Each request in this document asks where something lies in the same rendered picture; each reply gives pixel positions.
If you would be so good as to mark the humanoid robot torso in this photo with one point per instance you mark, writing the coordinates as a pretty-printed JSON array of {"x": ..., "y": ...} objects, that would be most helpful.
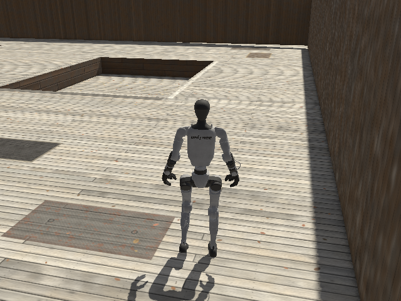
[{"x": 200, "y": 149}]

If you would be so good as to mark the right robot shin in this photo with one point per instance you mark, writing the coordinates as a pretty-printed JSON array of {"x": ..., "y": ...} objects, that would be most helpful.
[{"x": 213, "y": 228}]

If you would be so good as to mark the robot right hand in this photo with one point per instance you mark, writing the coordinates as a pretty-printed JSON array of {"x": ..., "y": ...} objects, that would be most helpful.
[{"x": 231, "y": 178}]

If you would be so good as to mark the left robot forearm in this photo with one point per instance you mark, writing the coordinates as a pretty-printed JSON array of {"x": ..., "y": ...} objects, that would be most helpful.
[{"x": 169, "y": 166}]

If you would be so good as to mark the robot left hand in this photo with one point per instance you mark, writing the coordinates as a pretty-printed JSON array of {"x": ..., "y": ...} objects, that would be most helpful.
[{"x": 170, "y": 176}]

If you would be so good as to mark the right robot forearm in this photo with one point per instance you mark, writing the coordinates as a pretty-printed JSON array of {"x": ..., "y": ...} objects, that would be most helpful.
[{"x": 232, "y": 167}]

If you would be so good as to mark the left robot upper arm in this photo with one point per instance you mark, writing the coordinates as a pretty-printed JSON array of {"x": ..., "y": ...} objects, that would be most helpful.
[{"x": 181, "y": 132}]

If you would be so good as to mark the right robot upper arm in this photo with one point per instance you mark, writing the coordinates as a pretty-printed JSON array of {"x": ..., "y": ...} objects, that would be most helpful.
[{"x": 221, "y": 133}]

